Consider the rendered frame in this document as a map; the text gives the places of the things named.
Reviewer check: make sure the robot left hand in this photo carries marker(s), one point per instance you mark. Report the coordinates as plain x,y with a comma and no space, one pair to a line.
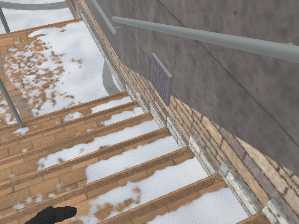
51,215

